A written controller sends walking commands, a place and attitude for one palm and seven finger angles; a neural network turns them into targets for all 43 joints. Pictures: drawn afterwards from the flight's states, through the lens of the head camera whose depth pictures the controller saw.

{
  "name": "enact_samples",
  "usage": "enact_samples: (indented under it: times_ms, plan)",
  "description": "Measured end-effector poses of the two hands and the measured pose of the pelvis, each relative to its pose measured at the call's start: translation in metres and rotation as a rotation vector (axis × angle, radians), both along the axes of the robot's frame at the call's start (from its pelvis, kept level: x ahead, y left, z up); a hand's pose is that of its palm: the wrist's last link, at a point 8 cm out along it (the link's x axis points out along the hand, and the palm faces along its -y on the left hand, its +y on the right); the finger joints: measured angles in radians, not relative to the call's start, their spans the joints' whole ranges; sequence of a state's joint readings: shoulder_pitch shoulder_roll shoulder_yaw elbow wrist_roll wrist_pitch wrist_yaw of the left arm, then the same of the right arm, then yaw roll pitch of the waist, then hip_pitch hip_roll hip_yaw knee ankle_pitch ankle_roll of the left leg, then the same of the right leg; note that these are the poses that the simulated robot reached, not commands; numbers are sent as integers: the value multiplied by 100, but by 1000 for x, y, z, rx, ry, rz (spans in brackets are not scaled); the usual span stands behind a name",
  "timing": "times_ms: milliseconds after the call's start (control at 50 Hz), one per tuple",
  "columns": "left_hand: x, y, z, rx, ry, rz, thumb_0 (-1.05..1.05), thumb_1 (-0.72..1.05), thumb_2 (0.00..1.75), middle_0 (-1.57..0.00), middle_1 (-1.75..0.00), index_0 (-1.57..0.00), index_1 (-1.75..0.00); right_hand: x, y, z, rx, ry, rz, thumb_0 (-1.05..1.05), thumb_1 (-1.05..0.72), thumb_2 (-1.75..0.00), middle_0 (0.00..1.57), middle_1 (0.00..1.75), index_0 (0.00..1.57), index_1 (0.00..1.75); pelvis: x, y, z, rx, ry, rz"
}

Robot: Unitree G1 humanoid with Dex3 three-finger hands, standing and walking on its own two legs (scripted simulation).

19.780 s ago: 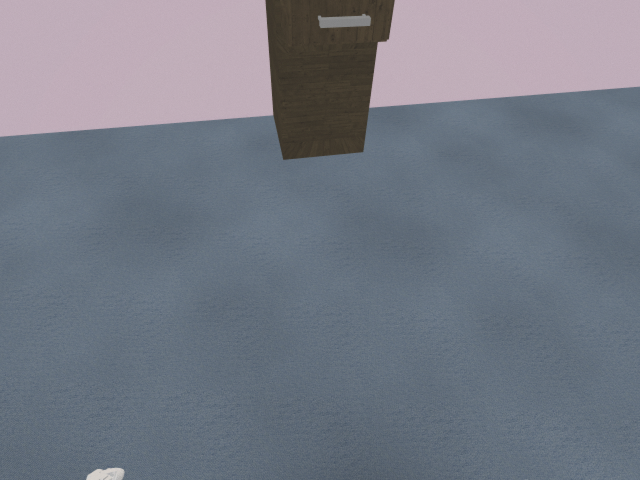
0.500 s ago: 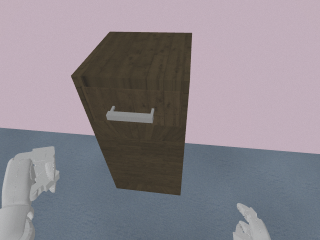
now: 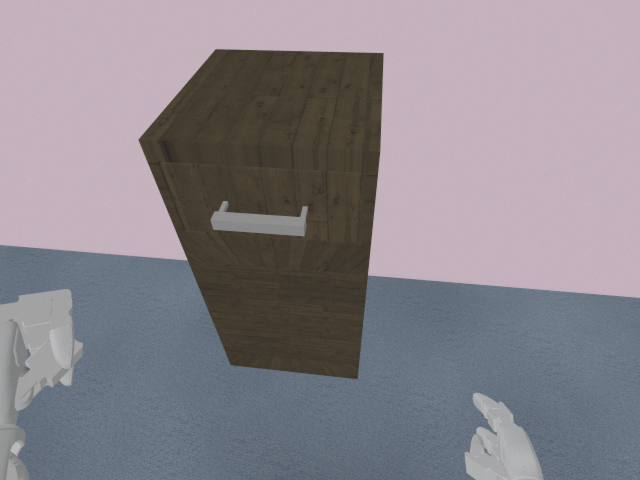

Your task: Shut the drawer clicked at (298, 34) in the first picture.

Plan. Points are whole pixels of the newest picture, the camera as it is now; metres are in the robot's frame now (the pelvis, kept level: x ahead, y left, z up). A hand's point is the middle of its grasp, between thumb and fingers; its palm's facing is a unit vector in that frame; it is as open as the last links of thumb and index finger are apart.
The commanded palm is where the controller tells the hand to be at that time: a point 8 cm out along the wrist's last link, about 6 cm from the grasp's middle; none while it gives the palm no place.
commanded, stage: step back with the hand held close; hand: left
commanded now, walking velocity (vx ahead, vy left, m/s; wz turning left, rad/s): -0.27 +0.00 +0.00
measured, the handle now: (261, 215) +0.58 +0.18 -0.03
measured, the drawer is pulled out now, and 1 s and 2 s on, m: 0.00 0.00 0.00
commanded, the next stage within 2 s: stop stepping back and stand still in 1.40 s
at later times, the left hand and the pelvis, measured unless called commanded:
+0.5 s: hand (24, 411) +0.13 +0.27 +0.15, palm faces +0.33 -0.81 -0.49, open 3.3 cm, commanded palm +0.07 +0.31 +0.17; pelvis -0.06 +0.03 -0.01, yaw +0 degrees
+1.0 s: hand out of the picture +0.06 +0.27 +0.16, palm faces +0.38 -0.80 -0.46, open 3.3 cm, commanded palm -0.01 +0.31 +0.17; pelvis -0.12 +0.03 -0.02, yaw +2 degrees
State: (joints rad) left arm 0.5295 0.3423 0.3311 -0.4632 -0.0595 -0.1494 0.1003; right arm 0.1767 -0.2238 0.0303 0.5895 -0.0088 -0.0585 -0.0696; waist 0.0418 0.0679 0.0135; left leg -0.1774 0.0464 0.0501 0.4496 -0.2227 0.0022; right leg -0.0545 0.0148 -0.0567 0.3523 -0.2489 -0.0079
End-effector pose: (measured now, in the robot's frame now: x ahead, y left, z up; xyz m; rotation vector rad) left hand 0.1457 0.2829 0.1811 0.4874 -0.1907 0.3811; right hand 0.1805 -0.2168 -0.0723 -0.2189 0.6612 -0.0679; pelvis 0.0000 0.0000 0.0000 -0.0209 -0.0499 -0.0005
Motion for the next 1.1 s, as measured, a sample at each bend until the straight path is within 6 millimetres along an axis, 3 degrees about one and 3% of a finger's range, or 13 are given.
enact_samples:
  times_ms: [140,260,400,620,800,940,1040,1100]
  plan:
    - [6,5,-15,13,113,-57,1,89,90,-141,-160,-140,-160,-19,-7,-6,-15,84,-86,1,-90,-90,21,30,20,29,-7,12,0,5,49,-17]
    - [-4,13,-17,34,133,-83,2,89,90,-141,-160,-140,-160,-39,-5,-8,-41,125,-119,1,-90,-90,20,30,20,29,-19,21,-2,5,60,-21]
    - [-28,21,-9,66,63,-86,2,89,90,-140,-160,-140,-160,-56,8,-5,-41,91,-109,1,-90,-90,20,30,20,29,-42,27,-6,0,56,-16]
    - [-74,27,-14,62,-8,-56,2,89,90,-141,-160,-141,-160,-90,19,-9,-56,55,-65,1,-90,-90,21,30,21,30,-79,31,-14,-29,52,8]
    - [-93,36,-8,86,-82,-69,1,89,90,-141,-160,-141,-160,-122,19,-13,-98,89,-75,1,-90,-90,21,30,21,30,-98,36,-16,-51,44,35]
    - [-118,37,-5,136,-82,-41,1,89,90,-141,-160,-141,-160,-123,23,-17,-72,74,-17,1,-90,-90,21,30,21,30,-113,27,-21,-32,109,52]
    - [-130,27,-7,70,-77,-81,1,89,90,-141,-160,-141,-160,-127,26,-17,-56,86,-21,1,-90,-90,21,30,21,30,-126,30,-16,-49,79,43]
    - [-134,31,-7,68,-98,-110,1,89,90,-141,-160,-141,-160,-131,28,-12,-69,66,-42,1,-90,-90,21,30,21,30,-128,36,-18,-61,56,44]
